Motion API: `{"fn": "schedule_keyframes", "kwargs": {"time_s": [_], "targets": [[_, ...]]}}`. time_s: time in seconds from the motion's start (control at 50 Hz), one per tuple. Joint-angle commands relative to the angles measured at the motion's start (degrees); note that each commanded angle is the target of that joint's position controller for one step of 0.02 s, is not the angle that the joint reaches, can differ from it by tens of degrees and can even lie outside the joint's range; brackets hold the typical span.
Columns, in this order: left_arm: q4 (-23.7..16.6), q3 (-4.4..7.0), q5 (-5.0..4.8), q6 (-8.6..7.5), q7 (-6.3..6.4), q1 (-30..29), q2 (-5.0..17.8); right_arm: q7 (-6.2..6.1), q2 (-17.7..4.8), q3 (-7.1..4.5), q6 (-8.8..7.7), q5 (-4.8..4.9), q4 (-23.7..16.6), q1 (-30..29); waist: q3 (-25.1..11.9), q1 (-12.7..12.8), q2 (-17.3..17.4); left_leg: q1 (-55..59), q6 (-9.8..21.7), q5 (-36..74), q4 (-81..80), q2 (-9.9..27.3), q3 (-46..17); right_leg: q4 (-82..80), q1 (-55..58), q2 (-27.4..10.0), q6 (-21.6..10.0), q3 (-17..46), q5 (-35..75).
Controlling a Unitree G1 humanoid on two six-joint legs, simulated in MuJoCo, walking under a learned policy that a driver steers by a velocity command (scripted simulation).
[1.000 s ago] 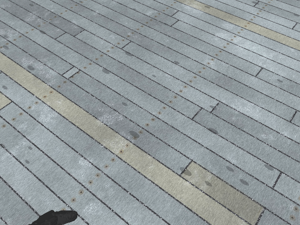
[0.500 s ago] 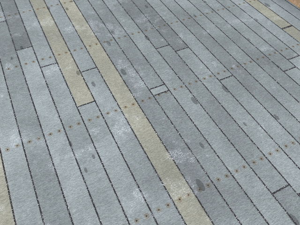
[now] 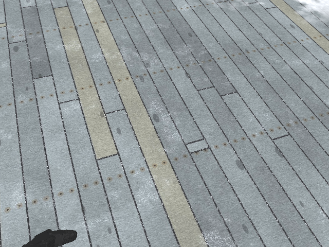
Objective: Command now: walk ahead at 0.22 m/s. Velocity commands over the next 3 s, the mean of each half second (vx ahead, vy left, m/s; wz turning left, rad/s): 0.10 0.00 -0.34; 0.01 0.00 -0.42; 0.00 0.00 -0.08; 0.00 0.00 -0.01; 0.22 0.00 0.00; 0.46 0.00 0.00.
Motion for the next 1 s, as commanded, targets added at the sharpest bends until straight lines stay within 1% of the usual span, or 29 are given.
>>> {"fn": "schedule_keyframes", "kwargs": {"time_s": [0.02, 0.04, 0.06, 0.08, 0.1, 0.12, 0.16, 0.2, 0.24, 0.3, 0.38, 0.42, 0.44, 0.46, 0.48, 0.5, 0.52, 0.56, 0.62, 0.7, 0.78, 0.84, 0.86, 0.88, 0.9, 0.92, 0.94, 0.98, 1.0], "targets": [[-1.40, 2.05, 0.31, -1.34, -0.43, 4.06, 7.37, -0.41, -7.70, -1.60, -0.18, -0.36, -1.97, -0.58, -5.20, 4.33, 8.60, 1.55, 2.90, 47.07, 8.49, 13.37, -3.67, -3.47, 10.89, 2.06, -3.68, -2.45, -0.16], [-0.40, 2.58, 0.88, -1.57, -0.33, 8.84, 9.58, -0.43, -7.19, -1.31, -0.28, -0.84, -2.57, -0.57, -9.78, 6.20, 5.86, -0.88, 0.60, 43.88, 17.68, 10.00, -1.52, -2.40, 20.44, -1.41, -5.90, 0.93, 15.64], [-0.56, 2.79, 1.95, -1.27, -0.25, 12.49, 12.70, -0.27, -5.02, -0.49, -0.77, -1.42, -3.08, 5.04, -17.82, 4.51, -3.36, -14.73, -3.38, 22.36, 35.00, 4.70, 0.26, 2.16, 38.83, -12.53, -14.19, 14.69, 34.74], [0.49, 1.87, 0.56, -0.14, -0.28, 13.72, 8.92, 0.19, -4.05, 0.16, -0.71, -1.26, -1.55, 10.50, -24.12, 3.96, -12.55, -24.27, -7.25, -15.53, 48.14, 0.81, 1.59, -0.19, 47.48, -20.96, -22.57, 28.72, 38.56], [-0.36, 1.65, -1.39, 0.90, -0.38, 12.39, 8.26, 0.55, -8.94, -0.77, -0.38, -0.45, -2.49, 7.36, -22.04, 5.08, -6.81, -27.97, -7.69, -16.52, 52.04, 3.10, -1.23, -3.26, 43.87, -19.51, -21.64, 31.30, 23.28], [-1.77, 1.99, -1.77, 1.95, -0.07, 8.85, 8.85, 0.38, -9.72, -1.16, 0.39, 0.50, -4.11, 0.98, -15.78, 5.74, -2.68, -31.83, -8.12, -13.85, 54.47, 4.42, -0.34, -4.99, 38.15, -17.25, -19.28, 28.41, 9.45], [-3.04, 1.95, -1.07, 3.39, 0.88, 5.47, 9.09, -0.59, -9.38, -1.59, 2.15, -0.21, -5.56, -4.37, -7.68, 4.81, 2.30, -31.64, -7.63, -9.06, 48.52, 6.83, 0.83, -9.76, 23.64, -13.83, -15.89, 23.69, -4.68], [-3.40, 2.28, -0.41, 4.63, 1.42, 4.11, 9.21, -1.31, -6.20, -0.99, 2.91, -0.39, -5.77, -3.41, -5.04, 2.86, -1.74, -25.98, -7.43, -7.42, 37.17, 6.73, 2.31, -12.34, 15.24, -9.05, -13.33, 19.94, -11.06], [-3.79, 2.89, -0.31, 5.34, 2.08, 4.90, 9.86, -1.76, -4.63, -0.61, 2.57, -0.51, -5.47, -2.97, -7.17, 2.98, -4.59, -22.28, -7.99, -5.65, 30.42, 5.33, 3.51, -12.17, 14.08, -7.31, -13.29, 18.23, -8.78], [-4.55, 3.69, -1.32, 6.26, 2.89, 5.14, 10.77, -1.64, -5.07, -0.60, 2.38, -0.33, -5.73, -4.57, -9.94, 3.68, -4.66, -18.92, -8.42, 0.72, 23.63, 4.75, 2.78, -11.97, 13.99, -6.92, -12.57, 19.42, -14.33], [-5.09, 3.88, -1.63, 7.51, 3.34, 5.70, 10.55, -0.95, -5.52, -0.77, 1.68, -0.05, -6.72, -6.80, -8.33, 4.27, -5.84, -16.38, -7.88, 3.10, 14.57, 3.95, 2.45, -11.00, 13.82, -6.22, -10.91, 23.40, -21.50], [-5.53, 3.74, -2.03, 8.25, 3.68, 5.31, 10.15, -0.42, -5.67, -1.10, 0.87, 0.14, -6.16, -4.80, -7.53, 2.53, -5.90, -10.46, -6.44, 8.43, 4.24, 3.93, 3.50, -8.35, 12.13, -4.38, -8.73, 23.76, -22.23], [-5.44, 3.31, -2.10, 8.44, 3.81, 6.86, 8.77, -0.47, -7.78, -1.77, 0.65, -0.16, -6.17, -3.56, -7.64, 2.30, -4.02, -5.46, -4.62, 9.51, -0.32, 8.23, 0.91, -5.02, 8.92, -2.17, -6.28, 22.33, -25.81], [-6.17, 2.52, -1.86, 8.29, 3.64, 8.24, 5.69, -0.90, -12.65, -2.82, 0.99, -1.71, -6.84, -3.22, -7.87, 3.52, 7.06, -0.98, 0.95, 9.14, -4.18, 20.79, -11.10, 6.58, 1.11, 3.29, -2.74, 14.87, -34.56], [-7.62, 3.08, -1.99, 7.54, 3.49, 7.93, 6.87, -0.65, -13.97, -3.24, 1.33, -3.67, -7.17, -5.54, -5.93, 4.52, 19.93, -5.96, 8.34, 16.38, -7.73, 28.73, -22.47, 20.34, -4.21, 8.70, -0.29, 5.72, -41.58], [-6.31, 4.34, -1.41, 7.22, 3.39, 9.95, 10.88, -0.77, -10.52, -2.21, 1.00, -3.65, -8.97, -8.71, -5.66, 5.19, 15.17, -7.14, 9.66, 20.00, -6.63, 28.68, -20.11, 30.75, -3.59, 5.29, 1.29, 7.29, -39.97], [-4.78, 4.96, -1.83, 7.64, 3.38, 11.76, 11.68, -0.97, -8.10, -1.59, 0.85, -2.62, -9.63, -11.45, -5.09, 6.31, 11.35, -7.39, 7.36, 22.09, -5.06, 25.33, -13.96, 35.03, -3.66, 4.95, 2.17, 6.62, -36.88], [-3.51, 4.70, -1.59, 9.05, 3.88, 13.45, 9.66, -1.15, -6.79, -1.06, 0.88, -0.93, -9.93, -13.06, -4.07, 6.11, 9.59, -5.75, 5.23, 25.14, -3.30, 21.67, -6.86, 41.22, -5.52, 3.92, 4.46, 5.42, -32.23], [-6.35, 3.63, -2.35, 9.42, 3.39, 9.45, 6.93, -1.58, -7.25, -1.16, 1.68, -1.20, -9.19, -10.29, -3.37, 3.77, 11.38, -3.16, 6.55, 28.93, -3.40, 20.12, -1.20, 37.67, -6.57, 2.41, 6.55, 1.85, -28.95], [-9.43, 2.65, -2.12, 9.34, 2.32, 6.12, 5.63, -1.74, -9.85, -2.32, 2.55, -1.02, -8.73, -8.45, -5.65, 1.63, 12.91, 0.17, 7.91, 30.41, -2.70, 22.60, 1.07, 26.47, -1.69, -0.33, 6.88, -0.49, -29.88], [-10.36, 2.64, -1.77, 9.63, 1.60, 6.61, 6.15, -0.57, -11.46, -2.95, 2.71, -0.01, -8.15, -8.64, -6.27, 1.66, 13.94, -2.52, 8.26, 32.47, -1.46, 23.63, 2.48, 15.55, 7.74, 0.76, 4.44, -3.95, -30.54], [-8.48, 2.86, -1.45, 9.61, 1.23, 11.55, 5.88, -0.15, -10.64, -2.53, 2.64, 1.79, -7.14, -10.04, -6.23, 5.04, 12.73, -5.62, 4.78, 30.19, 3.91, 22.03, 4.44, -3.81, 18.66, 2.56, 0.11, -5.47, -17.41], [-8.25, 3.22, -1.26, 9.59, 1.56, 12.65, 7.73, 0.06, -8.54, -1.81, 2.27, 1.46, -5.66, -6.90, -7.29, 4.89, 8.81, -10.88, 0.52, 23.33, 7.81, 19.81, 7.15, -8.25, 26.95, 0.50, -1.66, -1.34, -8.75], [-9.14, 4.13, -0.81, 9.59, 2.52, 13.70, 13.17, 0.74, -3.91, -0.11, 1.75, -1.85, -6.93, -5.70, -10.61, 2.75, -7.36, -22.75, -5.71, -0.27, 21.21, 14.19, 12.88, -6.14, 37.64, -13.69, -6.13, 15.46, 13.44], [-9.89, 3.45, 0.54, 8.88, 2.33, 11.28, 12.51, 0.36, -4.79, -0.35, 1.76, -1.81, -8.40, -9.08, -9.54, 4.48, -11.95, -29.44, -8.63, -17.82, 29.65, 9.64, 9.88, -5.81, 31.87, -22.19, -17.45, 21.37, 19.54], [-9.62, 2.83, 1.31, 7.79, 1.93, 11.40, 10.21, -0.12, -8.52, -1.35, 2.13, -0.58, -8.14, -11.42, -9.08, 6.74, -7.08, -28.42, -9.04, -17.58, 35.54, 10.72, 6.26, -7.48, 28.01, -20.00, -19.16, 19.33, 13.13], [-8.71, 2.34, 1.17, 6.96, 1.84, 9.27, 8.94, -0.31, -8.86, -1.73, 2.58, 0.18, -7.49, -11.41, -6.98, 5.40, -6.29, -28.53, -8.90, -14.31, 37.31, 11.02, 5.17, -7.80, 26.56, -16.18, -16.35, 15.29, 8.05], [-8.37, 1.97, -0.24, 6.39, 2.06, 5.23, 8.11, -1.08, -8.74, -2.08, 3.63, -0.37, -5.40, -9.17, -4.80, 3.87, -5.70, -27.90, -9.64, -8.23, 36.72, 11.11, 4.49, -8.12, 24.37, -12.77, -12.89, 11.48, 5.22], [-8.01, 1.56, -0.25, 6.35, 2.29, 4.59, 7.33, -1.08, -8.12, -1.97, 3.73, -0.42, -4.87, -8.09, -4.95, 3.08, -5.33, -25.56, -10.08, -5.85, 36.73, 10.59, 4.66, -8.04, 22.74, -11.79, -12.73, 10.06, 7.31]]}}
Next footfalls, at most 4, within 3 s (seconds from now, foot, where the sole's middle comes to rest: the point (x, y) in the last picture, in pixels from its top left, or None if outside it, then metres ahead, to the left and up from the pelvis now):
0.04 right None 0.21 -0.12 -0.77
0.44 left None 0.22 0.11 -0.77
0.86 right None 0.10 -0.13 -0.77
1.20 left None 0.21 0.10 -0.77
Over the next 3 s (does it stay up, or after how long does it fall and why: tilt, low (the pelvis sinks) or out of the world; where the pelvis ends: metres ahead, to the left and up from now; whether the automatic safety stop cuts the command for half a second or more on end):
stays up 0.42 -0.19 0.01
